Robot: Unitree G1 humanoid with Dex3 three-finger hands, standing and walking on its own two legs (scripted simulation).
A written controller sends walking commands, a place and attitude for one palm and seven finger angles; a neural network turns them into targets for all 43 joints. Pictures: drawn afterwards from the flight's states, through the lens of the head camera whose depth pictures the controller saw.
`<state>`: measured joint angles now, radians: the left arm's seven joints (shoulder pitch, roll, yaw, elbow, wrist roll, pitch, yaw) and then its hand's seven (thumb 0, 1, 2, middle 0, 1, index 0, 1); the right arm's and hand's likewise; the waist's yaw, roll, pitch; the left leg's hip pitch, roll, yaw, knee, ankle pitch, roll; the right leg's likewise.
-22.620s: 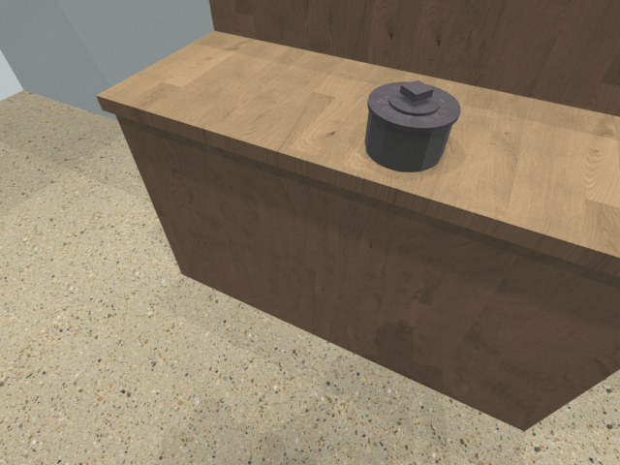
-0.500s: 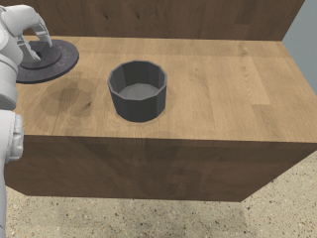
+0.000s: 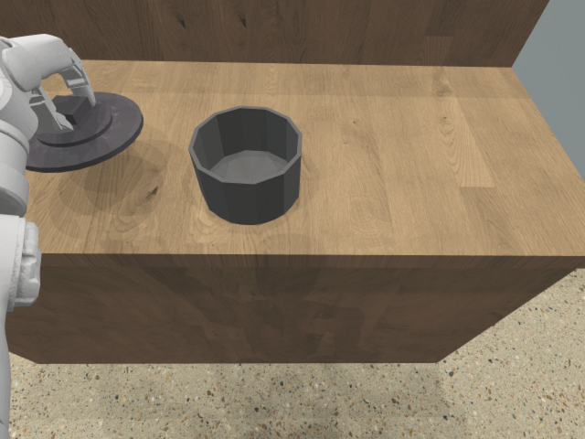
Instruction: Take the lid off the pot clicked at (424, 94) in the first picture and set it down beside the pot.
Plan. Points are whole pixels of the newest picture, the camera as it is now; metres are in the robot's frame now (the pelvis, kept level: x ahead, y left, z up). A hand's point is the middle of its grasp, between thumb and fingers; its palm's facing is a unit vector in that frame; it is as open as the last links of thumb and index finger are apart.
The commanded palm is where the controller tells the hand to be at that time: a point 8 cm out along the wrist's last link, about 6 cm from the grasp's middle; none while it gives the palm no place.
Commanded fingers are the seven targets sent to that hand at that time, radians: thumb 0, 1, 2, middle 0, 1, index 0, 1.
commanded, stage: lower the lid onto the table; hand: left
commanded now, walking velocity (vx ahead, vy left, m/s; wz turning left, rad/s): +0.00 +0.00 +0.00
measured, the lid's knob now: (66, 109) +0.51 +0.27 +0.16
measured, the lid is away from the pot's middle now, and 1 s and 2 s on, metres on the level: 0.23 0.23 0.24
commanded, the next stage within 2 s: open the fingers wide in 1.60 s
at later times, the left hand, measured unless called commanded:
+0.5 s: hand (57, 134) +0.47 +0.28 +0.16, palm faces -0.42 -0.13 -0.90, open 7.8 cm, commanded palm +0.49 +0.27 +0.23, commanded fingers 0.00 0.65 1.01 -0.95 -1.06 -0.80 -1.01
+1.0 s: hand (74, 152) +0.48 +0.28 +0.12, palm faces -0.48 -0.12 -0.87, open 7.8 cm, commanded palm +0.52 +0.28 +0.19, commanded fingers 0.00 0.65 1.01 -0.95 -1.06 -0.80 -1.01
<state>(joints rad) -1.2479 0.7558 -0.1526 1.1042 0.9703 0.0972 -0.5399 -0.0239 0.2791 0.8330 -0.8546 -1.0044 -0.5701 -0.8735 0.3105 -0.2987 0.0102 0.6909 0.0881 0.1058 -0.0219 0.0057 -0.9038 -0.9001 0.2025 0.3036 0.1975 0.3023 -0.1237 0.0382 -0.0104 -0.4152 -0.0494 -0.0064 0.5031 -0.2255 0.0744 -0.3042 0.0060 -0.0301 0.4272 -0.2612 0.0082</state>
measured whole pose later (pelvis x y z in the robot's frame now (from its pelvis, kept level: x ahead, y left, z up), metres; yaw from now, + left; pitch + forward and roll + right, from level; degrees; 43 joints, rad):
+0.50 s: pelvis +0.00 +0.01 +0.00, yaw +0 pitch +9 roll -2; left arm -1.20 0.73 -0.15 1.13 0.96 0.05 -0.51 -0.02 0.28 0.83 -0.85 -1.01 -0.57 -0.87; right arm 0.31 -0.29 0.01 0.68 0.09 0.12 -0.02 0.00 -0.90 -0.90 0.20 0.30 0.20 0.30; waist -0.12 0.03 -0.03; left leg -0.47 -0.06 -0.01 0.54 -0.24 0.08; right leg -0.35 0.00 -0.03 0.46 -0.27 0.02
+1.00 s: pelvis +0.00 +0.01 -0.01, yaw -1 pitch +12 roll -3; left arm -1.21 0.75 -0.15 1.24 0.99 0.01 -0.46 -0.02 0.29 0.83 -0.85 -1.01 -0.56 -0.87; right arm 0.36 -0.30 0.01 0.72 0.08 0.11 -0.06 0.00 -0.90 -0.90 0.20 0.30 0.20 0.30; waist -0.15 0.03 -0.04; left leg -0.54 -0.04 0.00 0.60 -0.26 0.08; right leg -0.42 0.01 -0.02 0.51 -0.29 0.02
